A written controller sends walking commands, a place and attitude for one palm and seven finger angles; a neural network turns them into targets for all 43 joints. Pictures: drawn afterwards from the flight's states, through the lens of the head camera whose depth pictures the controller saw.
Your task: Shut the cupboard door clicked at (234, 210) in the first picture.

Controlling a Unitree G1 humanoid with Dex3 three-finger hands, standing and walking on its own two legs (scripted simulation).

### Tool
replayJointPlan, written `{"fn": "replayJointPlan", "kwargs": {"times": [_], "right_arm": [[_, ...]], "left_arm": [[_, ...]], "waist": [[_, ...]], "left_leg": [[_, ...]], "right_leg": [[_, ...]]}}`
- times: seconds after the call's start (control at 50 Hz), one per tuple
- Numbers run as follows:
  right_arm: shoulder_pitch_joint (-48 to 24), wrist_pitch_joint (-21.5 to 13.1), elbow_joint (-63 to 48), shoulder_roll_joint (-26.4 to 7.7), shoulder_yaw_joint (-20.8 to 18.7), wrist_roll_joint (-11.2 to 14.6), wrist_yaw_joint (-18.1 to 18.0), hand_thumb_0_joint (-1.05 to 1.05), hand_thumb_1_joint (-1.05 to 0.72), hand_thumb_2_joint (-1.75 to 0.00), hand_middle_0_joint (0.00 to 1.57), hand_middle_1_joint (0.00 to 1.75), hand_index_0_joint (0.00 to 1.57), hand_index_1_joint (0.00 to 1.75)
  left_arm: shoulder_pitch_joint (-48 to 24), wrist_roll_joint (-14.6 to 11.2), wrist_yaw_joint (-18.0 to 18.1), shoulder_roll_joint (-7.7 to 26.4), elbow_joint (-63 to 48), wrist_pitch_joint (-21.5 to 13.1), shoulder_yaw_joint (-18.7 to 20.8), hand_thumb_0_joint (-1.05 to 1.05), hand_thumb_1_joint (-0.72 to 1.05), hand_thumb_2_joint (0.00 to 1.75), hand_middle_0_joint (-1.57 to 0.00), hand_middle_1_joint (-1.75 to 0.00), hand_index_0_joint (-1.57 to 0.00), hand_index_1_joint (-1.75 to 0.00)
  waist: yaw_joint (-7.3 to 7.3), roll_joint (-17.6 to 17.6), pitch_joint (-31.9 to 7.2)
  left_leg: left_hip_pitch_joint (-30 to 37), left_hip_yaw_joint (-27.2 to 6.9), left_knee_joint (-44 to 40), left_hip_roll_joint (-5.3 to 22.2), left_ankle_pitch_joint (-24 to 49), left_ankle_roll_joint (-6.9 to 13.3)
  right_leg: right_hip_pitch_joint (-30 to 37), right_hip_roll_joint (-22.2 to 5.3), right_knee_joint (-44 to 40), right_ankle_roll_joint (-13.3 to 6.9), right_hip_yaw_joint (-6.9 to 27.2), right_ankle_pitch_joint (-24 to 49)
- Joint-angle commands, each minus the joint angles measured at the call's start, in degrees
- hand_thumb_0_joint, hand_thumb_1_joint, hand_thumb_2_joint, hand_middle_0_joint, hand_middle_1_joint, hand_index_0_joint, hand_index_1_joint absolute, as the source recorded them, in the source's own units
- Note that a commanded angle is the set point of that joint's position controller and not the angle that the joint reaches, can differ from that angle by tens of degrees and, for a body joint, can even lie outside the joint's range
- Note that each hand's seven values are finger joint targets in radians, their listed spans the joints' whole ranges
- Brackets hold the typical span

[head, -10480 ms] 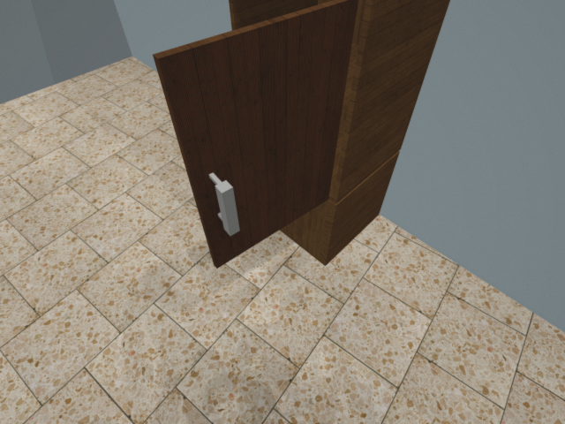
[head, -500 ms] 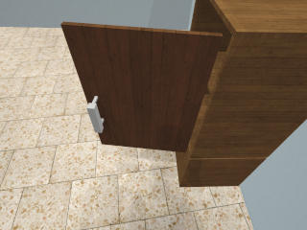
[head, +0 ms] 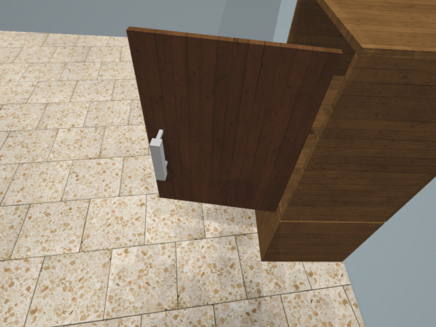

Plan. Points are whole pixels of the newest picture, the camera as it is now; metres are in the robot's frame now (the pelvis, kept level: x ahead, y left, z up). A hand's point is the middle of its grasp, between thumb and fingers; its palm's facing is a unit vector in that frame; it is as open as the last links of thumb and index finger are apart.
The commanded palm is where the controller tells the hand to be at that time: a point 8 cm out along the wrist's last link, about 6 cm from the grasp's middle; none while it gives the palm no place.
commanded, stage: shuffle to correct the standing spot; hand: left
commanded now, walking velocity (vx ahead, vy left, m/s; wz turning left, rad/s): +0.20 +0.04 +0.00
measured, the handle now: (161, 155) +0.55 +0.20 -0.08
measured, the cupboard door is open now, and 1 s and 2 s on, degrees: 83 83 83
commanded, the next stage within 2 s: come to a stop and stand still in 0.44 s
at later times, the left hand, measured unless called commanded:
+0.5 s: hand out of the picture +0.12 +0.20 -0.17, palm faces -0.03 -0.98 -0.20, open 7.2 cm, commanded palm none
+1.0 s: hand (111, 323) +0.15 +0.23 -0.17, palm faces -0.01 -0.97 -0.23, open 7.3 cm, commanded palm none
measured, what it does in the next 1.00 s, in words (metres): walks ahead: right foot, then left foot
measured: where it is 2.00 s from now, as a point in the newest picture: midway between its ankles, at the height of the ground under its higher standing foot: outside the picture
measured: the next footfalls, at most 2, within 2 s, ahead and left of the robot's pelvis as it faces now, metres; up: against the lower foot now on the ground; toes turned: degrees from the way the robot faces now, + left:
right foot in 0.52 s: +0.13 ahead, -0.11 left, +0.00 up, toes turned -9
left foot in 0.72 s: +0.18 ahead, +0.13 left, +0.00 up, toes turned -1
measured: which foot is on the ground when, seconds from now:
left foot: down 0.00-0.54, up 0.56-0.70, down 0.72-1.00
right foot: down 0.00-0.18, up 0.20-0.50, down 0.52-0.86, up 0.88-1.00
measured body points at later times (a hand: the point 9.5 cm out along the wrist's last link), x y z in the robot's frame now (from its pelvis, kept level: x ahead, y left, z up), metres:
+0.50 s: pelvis +0.06 +0.02 +0.00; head +0.08 +0.02 +0.45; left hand +0.12 +0.25 -0.15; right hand +0.00 -0.19 -0.16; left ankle +0.06 +0.08 -0.74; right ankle +0.08 -0.11 -0.73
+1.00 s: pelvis +0.11 +0.04 +0.00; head +0.16 +0.04 +0.45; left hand +0.16 +0.28 -0.15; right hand +0.18 -0.20 -0.14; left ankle +0.14 +0.13 -0.74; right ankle +0.07 -0.09 -0.70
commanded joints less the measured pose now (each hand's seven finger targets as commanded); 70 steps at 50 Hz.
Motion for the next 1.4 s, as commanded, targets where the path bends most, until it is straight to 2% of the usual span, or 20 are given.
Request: {"fn": "replayJointPlan", "kwargs": {"times": [0.0, 0.1, 0.16, 0.2, 0.32, 0.44, 0.48, 0.5, 0.54, 0.62, 0.66, 0.7, 0.86, 1.02, 1.04, 1.06, 1.1, 1.16, 1.22, 1.38], "right_arm": [[-0.49, -0.60, -2.86, -7.36, -1.62, 0.33, -0.41, 0.00, -0.90, -0.90, 0.20, 0.30, 0.20, 0.30], [5.66, -2.17, -1.69, -4.29, -1.26, 0.48, -0.45, 0.00, -0.90, -0.90, 0.20, 0.30, 0.20, 0.30], [12.95, -2.54, 0.56, -9.58, -2.56, -0.11, -1.23, 0.00, -0.90, -0.90, 0.20, 0.30, 0.20, 0.30], [14.19, -3.22, 1.09, -8.94, -2.13, 0.10, -1.72, 0.00, -0.90, -0.90, 0.20, 0.30, 0.20, 0.30], [10.60, -4.33, 1.26, -5.73, -1.27, 0.10, -2.15, 0.00, -0.90, -0.90, 0.20, 0.30, 0.20, 0.30], [10.64, -3.69, 2.82, -3.82, -1.44, 0.18, -2.20, 0.00, -0.90, -0.90, 0.20, 0.30, 0.20, 0.30], [9.42, -3.71, 2.26, -1.61, -1.12, 0.60, -1.85, 0.00, -0.90, -0.90, 0.20, 0.30, 0.20, 0.30], [9.05, -3.53, 1.18, -0.01, -0.80, 0.68, -1.39, 0.00, -0.90, -0.90, 0.20, 0.30, 0.20, 0.30], [4.76, -2.99, -1.05, -1.77, -1.74, 0.05, -1.01, 0.00, -0.90, -0.90, 0.20, 0.30, 0.20, 0.30], [7.61, -2.35, -0.30, 1.42, -1.31, 0.81, -1.09, 0.00, -0.90, -0.90, 0.20, 0.30, 0.20, 0.30], [12.67, -2.29, 1.94, 1.94, -0.88, 0.66, -1.30, 0.00, -0.90, -0.90, 0.20, 0.30, 0.20, 0.30], [10.01, -2.94, 0.39, -3.81, -1.70, 0.54, -1.65, 0.00, -0.90, -0.90, 0.20, 0.30, 0.20, 0.30], [6.49, -2.16, -2.28, -9.12, -4.09, 0.43, -3.51, 0.00, -0.90, -0.90, 0.20, 0.30, 0.20, 0.30], [-1.95, -0.91, -5.49, -8.66, -4.63, 0.04, -3.09, 0.00, -0.90, -0.90, 0.20, 0.30, 0.20, 0.30], [-4.28, -2.42, -7.64, -11.02, -5.08, 1.91, -2.54, 0.00, -0.90, -0.90, 0.20, 0.30, 0.20, 0.30], [0.18, -1.58, -10.33, -5.10, -3.86, 1.44, -0.84, 0.00, -0.90, -0.90, 0.20, 0.30, 0.20, 0.30], [-0.22, -0.61, -10.58, -1.94, -2.71, 0.07, 0.28, 0.00, -0.90, -0.90, 0.20, 0.30, 0.20, 0.30], [3.12, -1.33, -9.94, -4.11, -2.53, 0.59, -0.15, 0.00, -0.90, -0.90, 0.20, 0.30, 0.20, 0.30], [3.05, -1.78, -8.62, -4.73, -1.81, -0.04, -0.04, 0.00, -0.90, -0.90, 0.20, 0.30, 0.20, 0.30], [7.05, -2.00, -6.38, -4.04, -0.95, -0.25, -0.37, 0.00, -0.90, -0.90, 0.20, 0.30, 0.20, 0.30]], "left_arm": [[8.04, 0.00, -0.06, 5.47, -0.23, -0.64, 1.35, 0.00, 0.90, 0.90, -0.20, -0.30, -0.20, -0.30], [3.38, -0.70, 0.15, 6.76, -1.22, -1.36, 2.36, 0.00, 0.90, 0.90, -0.20, -0.30, -0.20, -0.30], [4.05, -0.14, -0.20, 1.29, -1.26, -0.76, 1.66, 0.00, 0.90, 0.90, -0.20, -0.30, -0.20, -0.30], [0.88, 0.02, -0.37, 0.81, -2.21, -1.26, 1.10, 0.00, 0.90, 0.90, -0.20, -0.30, -0.20, -0.30], [-0.45, -0.50, -1.18, -3.35, -2.42, -1.58, 1.18, 0.00, 0.90, 0.90, -0.20, -0.30, -0.20, -0.30], [-0.20, -0.36, -0.92, -3.37, -2.35, -1.85, 2.04, 0.00, 0.90, 0.90, -0.20, -0.30, -0.20, -0.30], [4.63, -0.34, -0.29, -0.56, -0.38, -2.41, 2.77, 0.00, 0.90, 0.90, -0.20, -0.30, -0.20, -0.30], [6.87, -0.43, 0.04, 3.06, 0.06, -2.59, 3.40, 0.00, 0.90, 0.90, -0.20, -0.30, -0.20, -0.30], [8.48, -0.88, 0.56, 5.87, -0.26, -2.93, 4.44, 0.00, 0.90, 0.90, -0.20, -0.30, -0.20, -0.30], [-2.93, -0.16, 0.99, 2.84, -3.55, -2.82, 3.33, 0.00, 0.90, 0.90, -0.20, -0.30, -0.20, -0.30], [-4.80, -1.05, 0.73, 2.44, -3.39, -2.15, 3.01, 0.00, 0.90, 0.90, -0.20, -0.30, -0.20, -0.30], [-1.69, -1.16, 0.33, 0.23, -3.56, -0.97, 2.28, 0.00, 0.90, 0.90, -0.20, -0.30, -0.20, -0.30], [-0.67, -0.92, 0.64, 1.57, -4.34, 0.69, 2.75, 0.00, 0.90, 0.90, -0.20, -0.30, -0.20, -0.30], [3.24, -0.77, -0.01, -0.10, -5.72, 0.56, 3.48, 0.00, 0.90, 0.90, -0.20, -0.30, -0.20, -0.30], [6.84, -0.76, 1.58, 1.61, -3.82, -1.23, 2.48, 0.00, 0.90, 0.90, -0.20, -0.30, -0.20, -0.30], [-0.29, 0.06, 1.58, 5.88, -8.89, -1.42, 2.92, 0.00, 0.90, 0.90, -0.20, -0.30, -0.20, -0.30], [-2.87, 0.28, 1.40, 7.05, -9.86, -2.40, 1.97, 0.00, 0.90, 0.90, -0.20, -0.30, -0.20, -0.30], [-5.88, -0.36, 1.51, 6.60, -9.98, -3.16, 2.39, 0.00, 0.90, 0.90, -0.20, -0.30, -0.20, -0.30], [-5.21, -0.46, 1.10, 4.99, -9.60, -1.29, 1.73, 0.00, 0.90, 0.90, -0.20, -0.30, -0.20, -0.30], [-2.01, -0.78, 0.31, 5.16, -7.47, -1.67, 1.84, 0.00, 0.90, 0.90, -0.20, -0.30, -0.20, -0.30]], "waist": [[1.10, -1.46, 5.24], [-2.52, -3.33, 2.69], [-4.10, 15.30, 4.42], [-3.81, 10.22, 5.70], [-1.45, 4.96, 1.04], [-0.13, 4.67, 1.77], [2.07, -1.69, 2.18], [2.90, -8.07, 4.39], [3.97, -10.28, 3.18], [-2.17, -3.42, 1.60], [-3.55, -3.51, -0.52], [-0.78, 7.72, -0.91], [-2.60, 11.02, -6.10], [0.82, 9.29, -7.31], [2.73, -1.94, -12.68], [-1.46, -15.57, -7.48], [-2.58, 4.64, -4.39], [-4.03, -10.86, -2.40], [-2.68, 9.74, 7.78], [-1.98, -0.08, 2.76]], "left_leg": [[-3.65, -6.20, -6.22, 4.01, -20.09, -1.69], [2.91, -0.96, 3.00, 2.26, -10.69, -2.30], [9.18, -21.31, -16.72, 14.64, -26.29, 1.71], [10.89, -27.66, -19.10, 19.93, -18.93, 8.08], [6.71, -13.37, -17.35, 16.11, -2.70, 8.66], [2.35, -10.50, -12.63, 13.93, -8.91, 5.78], [-8.82, -5.06, -3.42, 7.92, -15.56, 1.67], [-17.41, 0.74, 5.33, 2.49, -18.46, -0.99], [-18.77, -0.11, 23.11, 4.55, -21.38, -2.02], [-5.07, -1.39, 14.09, 6.25, -13.55, -3.93], [7.56, 0.86, -0.37, 4.36, 3.35, -5.23], [5.92, -7.36, -5.07, 12.25, 18.56, -1.94], [18.06, -13.40, -3.96, 20.71, 51.79, 7.28], [7.11, -8.15, -0.86, 17.05, 27.59, 4.28], [10.83, -5.94, 10.02, 15.43, 25.17, 0.49], [-3.56, -0.13, 13.20, 5.37, -8.02, -2.40], [-0.31, -0.04, 17.03, 2.71, -14.31, -3.61], [2.61, -1.45, 9.47, 3.52, -7.80, -2.40], [-2.23, -8.05, -2.44, 6.78, -10.54, -0.96], [-0.52, -5.06, -1.15, 4.07, -11.17, -1.85]], "right_leg": [[-4.89, -2.74, -9.47, -4.36, 4.99, -14.61], [-8.68, -7.69, -8.33, -7.38, 8.78, -11.88], [-17.82, 3.58, 15.15, -2.74, -4.91, -11.04], [-24.86, 0.07, 29.40, -3.23, -0.50, -10.69], [-15.15, -1.29, 18.94, -2.40, -2.59, -3.97], [-2.97, 1.12, 1.35, -2.53, -4.48, 3.36], [9.14, -3.85, -5.22, -4.92, 2.75, 0.44], [11.85, -13.07, -10.79, -9.60, 14.81, -5.63], [6.49, -20.86, -17.20, -16.79, 24.96, -9.41], [-4.04, -13.61, -8.64, -12.28, 6.23, 23.08], [-8.00, -7.20, -1.66, -6.83, -0.38, 19.80], [-7.27, -1.38, 2.45, -1.19, -2.69, 6.62], [-13.59, 1.93, 18.77, -0.75, -0.79, -8.26], [-3.14, 2.17, 6.21, -1.45, 0.13, 2.48], [-3.49, -0.44, -6.78, -1.13, 4.90, 12.38], [-2.97, -7.47, -8.68, -4.66, 12.85, 9.67], [-10.45, -9.71, -6.94, -10.81, 12.72, 6.96], [-12.00, -6.21, -3.06, -8.35, 7.80, 9.77], [-17.57, 0.49, -0.86, -4.41, 3.43, -12.29], [-14.57, -1.95, -6.39, -5.11, 6.73, -15.13]]}}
